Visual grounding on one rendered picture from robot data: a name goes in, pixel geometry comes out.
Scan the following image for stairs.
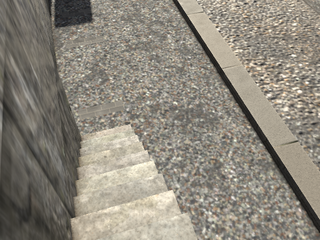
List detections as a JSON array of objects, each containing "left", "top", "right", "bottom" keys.
[{"left": 70, "top": 124, "right": 198, "bottom": 240}]

